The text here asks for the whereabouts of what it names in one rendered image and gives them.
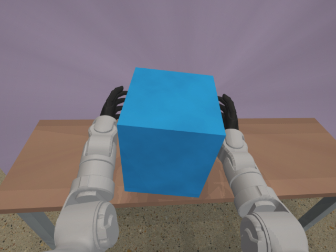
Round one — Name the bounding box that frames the robot left upper arm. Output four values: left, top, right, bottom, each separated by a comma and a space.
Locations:
43, 200, 119, 252

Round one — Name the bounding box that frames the table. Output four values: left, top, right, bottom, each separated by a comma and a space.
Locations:
0, 118, 336, 250

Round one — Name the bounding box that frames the robot right upper arm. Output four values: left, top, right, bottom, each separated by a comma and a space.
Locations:
240, 212, 309, 252

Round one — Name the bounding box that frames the carton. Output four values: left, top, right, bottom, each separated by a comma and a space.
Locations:
117, 67, 226, 198

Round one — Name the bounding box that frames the right robot forearm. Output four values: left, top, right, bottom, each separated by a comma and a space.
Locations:
217, 129, 309, 250

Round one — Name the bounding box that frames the robot left hand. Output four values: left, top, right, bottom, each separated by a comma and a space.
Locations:
100, 86, 128, 120

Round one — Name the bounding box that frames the robot right hand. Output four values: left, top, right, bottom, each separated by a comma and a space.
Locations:
218, 94, 239, 130

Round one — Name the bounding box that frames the left robot forearm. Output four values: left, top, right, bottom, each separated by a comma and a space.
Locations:
54, 115, 118, 245

